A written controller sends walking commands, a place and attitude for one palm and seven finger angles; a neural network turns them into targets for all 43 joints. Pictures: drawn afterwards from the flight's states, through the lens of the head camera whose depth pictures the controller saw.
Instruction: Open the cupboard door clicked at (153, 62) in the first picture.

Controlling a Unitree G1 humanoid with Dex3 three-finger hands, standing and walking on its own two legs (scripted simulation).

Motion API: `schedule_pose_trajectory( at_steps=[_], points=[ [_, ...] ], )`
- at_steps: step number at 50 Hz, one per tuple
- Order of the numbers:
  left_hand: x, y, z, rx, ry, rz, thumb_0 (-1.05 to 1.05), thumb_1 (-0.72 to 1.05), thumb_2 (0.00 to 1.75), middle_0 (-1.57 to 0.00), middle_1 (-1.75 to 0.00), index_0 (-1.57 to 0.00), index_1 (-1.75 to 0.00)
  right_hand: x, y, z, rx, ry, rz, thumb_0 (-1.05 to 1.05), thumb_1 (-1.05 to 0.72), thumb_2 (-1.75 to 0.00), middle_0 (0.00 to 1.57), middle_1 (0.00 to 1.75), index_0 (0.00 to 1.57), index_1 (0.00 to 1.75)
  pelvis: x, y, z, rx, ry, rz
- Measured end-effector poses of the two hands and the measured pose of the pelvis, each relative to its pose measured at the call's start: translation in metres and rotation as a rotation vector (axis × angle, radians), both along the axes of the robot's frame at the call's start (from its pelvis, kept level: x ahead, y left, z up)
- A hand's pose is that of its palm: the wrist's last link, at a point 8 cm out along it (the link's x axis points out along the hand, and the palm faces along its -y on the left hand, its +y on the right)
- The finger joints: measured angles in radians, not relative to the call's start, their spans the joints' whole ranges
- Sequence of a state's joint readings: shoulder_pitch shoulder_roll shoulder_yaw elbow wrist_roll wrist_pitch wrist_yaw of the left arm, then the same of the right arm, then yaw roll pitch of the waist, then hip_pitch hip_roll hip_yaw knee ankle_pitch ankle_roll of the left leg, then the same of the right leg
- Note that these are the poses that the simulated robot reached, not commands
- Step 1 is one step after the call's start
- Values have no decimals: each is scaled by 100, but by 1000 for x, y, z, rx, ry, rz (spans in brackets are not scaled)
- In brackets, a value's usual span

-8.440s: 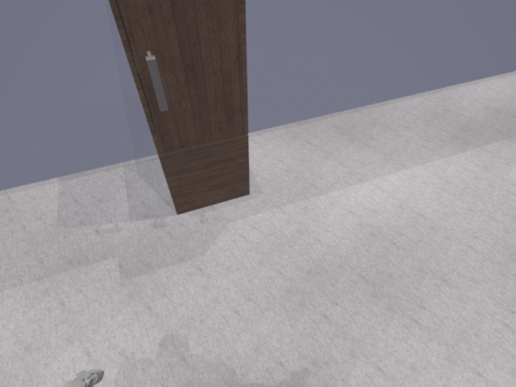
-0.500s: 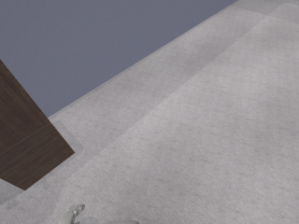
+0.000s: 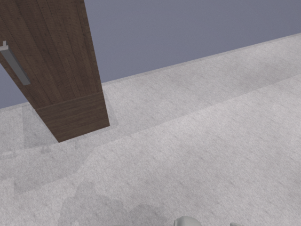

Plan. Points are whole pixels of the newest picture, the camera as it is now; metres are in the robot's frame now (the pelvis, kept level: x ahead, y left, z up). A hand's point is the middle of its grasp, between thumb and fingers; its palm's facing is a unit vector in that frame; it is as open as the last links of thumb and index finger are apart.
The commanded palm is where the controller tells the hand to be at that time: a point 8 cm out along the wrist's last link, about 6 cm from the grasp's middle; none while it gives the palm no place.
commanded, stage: turn to face it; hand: left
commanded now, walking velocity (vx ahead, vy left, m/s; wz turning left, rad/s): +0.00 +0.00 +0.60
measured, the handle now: (16, 63) +0.65 +0.58 -0.04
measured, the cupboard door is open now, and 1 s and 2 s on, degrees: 0 0 0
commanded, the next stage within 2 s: take the last steps up to it in 0.62 s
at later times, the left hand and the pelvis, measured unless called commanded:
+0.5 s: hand out of the picture +0.04 +0.16 -0.13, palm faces +0.29 -0.91 -0.29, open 7.4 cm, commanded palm none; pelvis +0.00 -0.05 +0.01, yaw +17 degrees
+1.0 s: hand out of the picture -0.09 +0.18 -0.16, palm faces +0.46 -0.86 -0.20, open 7.4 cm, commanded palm none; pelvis -0.02 +0.00 +0.01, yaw +25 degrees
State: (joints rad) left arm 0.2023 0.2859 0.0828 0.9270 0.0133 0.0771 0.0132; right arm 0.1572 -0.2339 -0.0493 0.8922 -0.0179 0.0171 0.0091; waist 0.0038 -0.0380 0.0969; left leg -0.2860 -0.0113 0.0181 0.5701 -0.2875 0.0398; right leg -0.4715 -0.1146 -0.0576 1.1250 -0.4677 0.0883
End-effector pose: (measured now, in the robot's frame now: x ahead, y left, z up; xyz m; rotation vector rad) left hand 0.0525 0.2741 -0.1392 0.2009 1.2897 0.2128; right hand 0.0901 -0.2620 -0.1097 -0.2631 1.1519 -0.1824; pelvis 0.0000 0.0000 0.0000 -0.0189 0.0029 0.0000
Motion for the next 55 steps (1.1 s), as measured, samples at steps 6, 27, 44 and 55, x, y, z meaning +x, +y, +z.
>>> schedule_pose_trajectory(
  at_steps=[6, 27, 44, 55],
  points=[
    [14, 1, 17, 9, -98, 38, 1, 91, 90, -20, -30, -19, -30, 6, 13, -1, 36, 24, 54, 0, -90, -90, 20, 30, 20, 30, 1, -1, 7, -3, 1, 69],
    [-56, -72, 38, 52, -135, 244, 1, 91, 90, -21, -30, -20, -30, 33, -29, -28, 92, 118, 227, 1, -91, -90, 20, 30, 19, 30, -4, -53, 7, 60, -16, 323],
    [-199, -54, -4, -68, 115, 477, 1, 91, 90, -20, -30, -20, -30, 63, 71, -3, 51, 0, 451, 0, -91, -90, 20, 30, 19, 30, -25, -10, 4, 13, -33, 415],
    [-124, -47, 12, -69, -28, 424, 1, 91, 90, -20, -30, -19, -30, 10, 46, -19, 64, 162, 353, 0, -92, -90, 20, 30, 20, 30, 2, -4, 11, 33, -32, 439]
  ],
)
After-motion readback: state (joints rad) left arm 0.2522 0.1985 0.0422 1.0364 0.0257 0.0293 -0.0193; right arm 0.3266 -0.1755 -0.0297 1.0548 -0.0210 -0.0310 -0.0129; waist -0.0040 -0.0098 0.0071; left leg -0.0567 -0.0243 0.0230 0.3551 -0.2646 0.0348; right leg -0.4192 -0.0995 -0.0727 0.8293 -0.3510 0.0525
